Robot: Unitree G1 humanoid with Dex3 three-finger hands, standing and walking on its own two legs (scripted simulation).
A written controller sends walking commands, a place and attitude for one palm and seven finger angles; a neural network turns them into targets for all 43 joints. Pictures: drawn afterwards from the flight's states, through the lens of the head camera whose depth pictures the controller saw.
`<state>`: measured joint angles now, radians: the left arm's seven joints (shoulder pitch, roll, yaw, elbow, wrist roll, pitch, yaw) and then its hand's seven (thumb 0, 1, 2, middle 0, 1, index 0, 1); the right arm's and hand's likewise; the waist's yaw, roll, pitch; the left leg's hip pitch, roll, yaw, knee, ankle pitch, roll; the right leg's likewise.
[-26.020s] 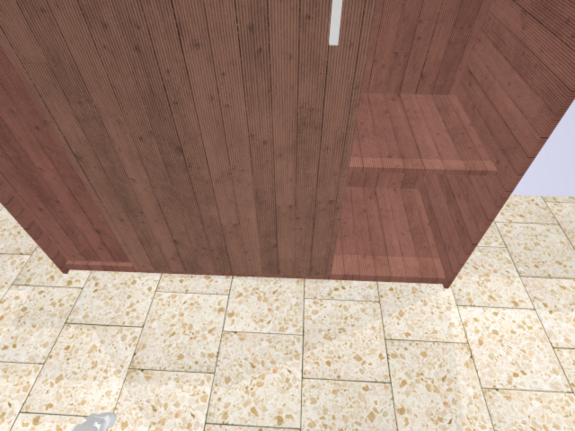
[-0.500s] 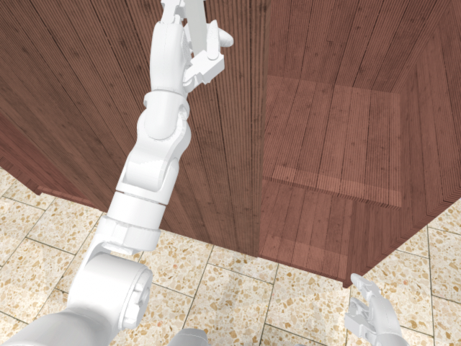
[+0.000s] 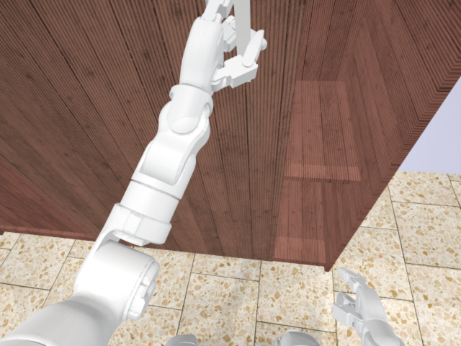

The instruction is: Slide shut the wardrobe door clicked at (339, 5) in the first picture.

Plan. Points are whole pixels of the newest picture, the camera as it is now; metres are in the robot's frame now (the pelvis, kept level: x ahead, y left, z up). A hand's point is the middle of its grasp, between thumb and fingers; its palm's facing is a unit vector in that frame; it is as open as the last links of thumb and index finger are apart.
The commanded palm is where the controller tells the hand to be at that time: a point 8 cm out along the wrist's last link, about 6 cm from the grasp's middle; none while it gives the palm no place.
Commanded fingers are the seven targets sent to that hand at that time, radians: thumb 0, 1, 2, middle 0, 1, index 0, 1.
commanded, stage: step sideways, sliding the door along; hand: left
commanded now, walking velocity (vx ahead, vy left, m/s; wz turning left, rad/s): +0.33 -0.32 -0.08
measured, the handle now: (244, 22) +0.47 +0.00 +0.29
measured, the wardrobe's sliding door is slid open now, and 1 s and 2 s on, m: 0.21 0.16 0.16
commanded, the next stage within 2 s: stop walking and hold the door there in 0.62 s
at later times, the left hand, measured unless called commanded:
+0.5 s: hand (295, 59) +0.41 -0.06 +0.27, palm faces -0.15 -0.98 -0.16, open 6.9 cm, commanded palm +0.40 -0.04 +0.28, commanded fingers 0.00 0.90 0.90 -0.45 -1.40 -0.45 -1.40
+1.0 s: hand (311, 52) +0.42 -0.08 +0.27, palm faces +0.18 -0.97 -0.15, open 6.1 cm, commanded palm +0.39 -0.04 +0.26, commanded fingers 0.00 0.90 0.90 -0.45 -1.40 -0.45 -1.40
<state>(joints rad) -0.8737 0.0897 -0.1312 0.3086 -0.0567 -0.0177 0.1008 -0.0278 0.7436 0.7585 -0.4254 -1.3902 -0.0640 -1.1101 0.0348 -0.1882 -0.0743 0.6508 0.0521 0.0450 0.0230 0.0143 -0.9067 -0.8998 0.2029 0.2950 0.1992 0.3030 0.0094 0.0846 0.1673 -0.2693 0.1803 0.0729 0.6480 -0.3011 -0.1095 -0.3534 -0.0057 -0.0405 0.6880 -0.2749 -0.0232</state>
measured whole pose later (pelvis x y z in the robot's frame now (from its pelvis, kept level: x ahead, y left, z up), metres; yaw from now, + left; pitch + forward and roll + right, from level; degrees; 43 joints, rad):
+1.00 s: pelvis -0.03 -0.23 +0.02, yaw -3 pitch -4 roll +3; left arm -0.79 0.33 0.22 0.48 -0.07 -0.10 0.08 -0.03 0.75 0.86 -0.55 -1.41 -0.21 -1.34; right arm 0.09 -0.26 -0.03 0.73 0.04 -0.04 -0.06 0.01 -0.91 -0.90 0.20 0.30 0.20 0.30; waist -0.01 0.03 0.18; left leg -0.32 0.01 0.06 0.77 -0.45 -0.01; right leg -0.25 -0.10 -0.02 0.54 -0.22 0.03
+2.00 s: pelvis +0.01 -0.24 +0.02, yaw -6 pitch +0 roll -1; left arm -0.54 0.42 0.21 0.25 -0.06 -0.08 0.07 -0.07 0.74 0.78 -0.61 -1.41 -0.26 -1.24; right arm 0.17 -0.24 0.01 0.66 0.04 -0.03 -0.08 0.01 -0.90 -0.90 0.21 0.30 0.20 0.30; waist -0.04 0.01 0.02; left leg -0.22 0.05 0.17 0.49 -0.26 0.04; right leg -0.23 0.01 -0.01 0.42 -0.19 0.01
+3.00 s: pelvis +0.00 -0.09 +0.01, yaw -2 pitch -3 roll +0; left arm -0.77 0.17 -0.10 0.26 -0.02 -0.02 0.08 -0.07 0.69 0.73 -0.45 -1.40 -0.16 -1.07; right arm 0.11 -0.14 0.02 0.73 0.03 -0.03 -0.01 0.01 -0.91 -0.90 0.20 0.30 0.20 0.30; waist 0.01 0.04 0.13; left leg -0.25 0.12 0.09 0.56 -0.25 -0.06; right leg -0.21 -0.08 0.00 0.55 -0.30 0.07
